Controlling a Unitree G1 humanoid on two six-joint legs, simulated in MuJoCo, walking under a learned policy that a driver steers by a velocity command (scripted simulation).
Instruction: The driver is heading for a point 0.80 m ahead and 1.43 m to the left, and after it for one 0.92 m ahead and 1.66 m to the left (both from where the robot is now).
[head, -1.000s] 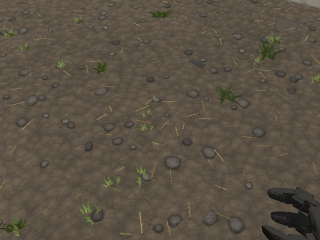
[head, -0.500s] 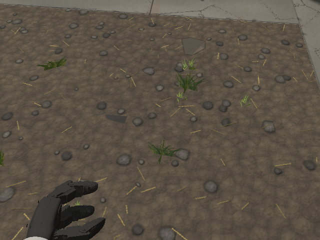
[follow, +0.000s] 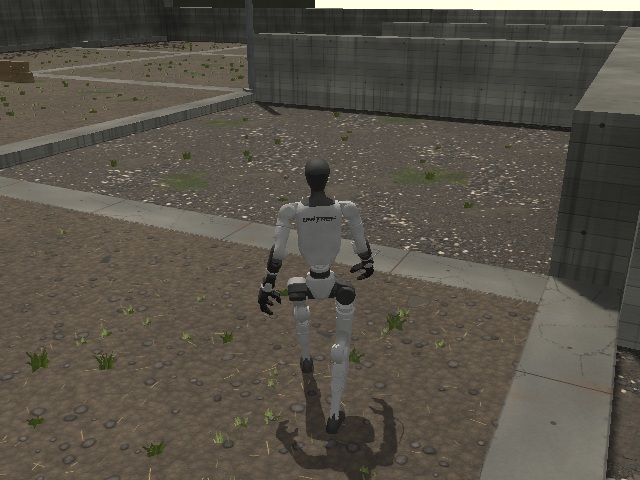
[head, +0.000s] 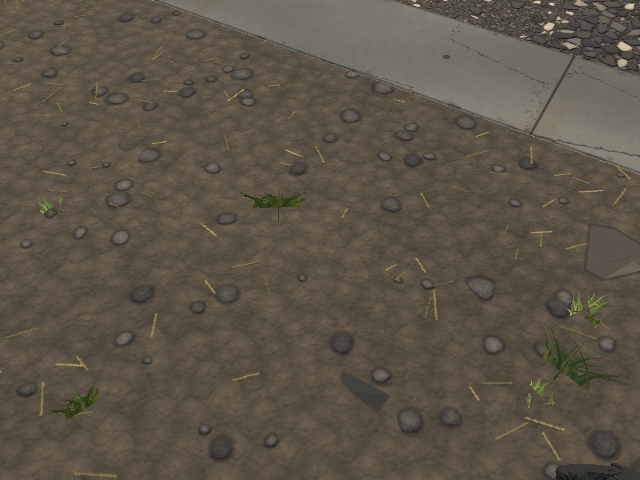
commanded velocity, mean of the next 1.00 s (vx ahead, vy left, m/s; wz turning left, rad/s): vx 0.12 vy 0.00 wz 0.92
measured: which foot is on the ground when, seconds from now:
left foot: up 0.00-0.02, down 0.04-0.50, up 0.52-0.94, down 0.96-1.00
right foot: down 0.00-0.04, up 0.06-0.48, down 0.50-0.96, up 0.98-1.00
